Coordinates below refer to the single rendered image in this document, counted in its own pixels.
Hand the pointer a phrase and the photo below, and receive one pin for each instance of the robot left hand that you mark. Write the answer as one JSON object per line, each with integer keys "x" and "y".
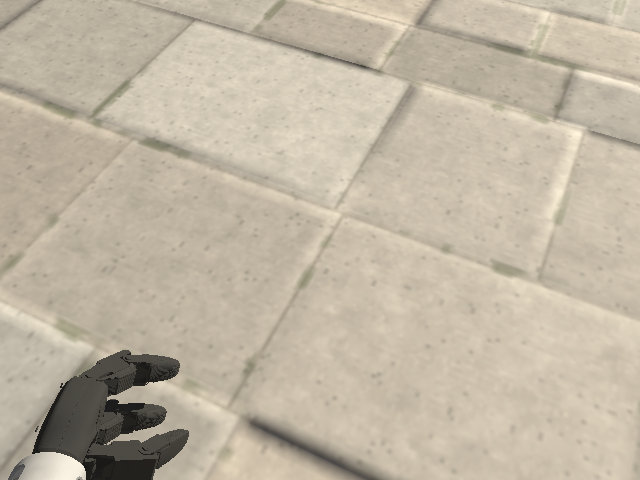
{"x": 81, "y": 420}

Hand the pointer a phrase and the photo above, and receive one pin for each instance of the left robot forearm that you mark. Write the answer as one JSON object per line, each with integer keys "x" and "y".
{"x": 48, "y": 466}

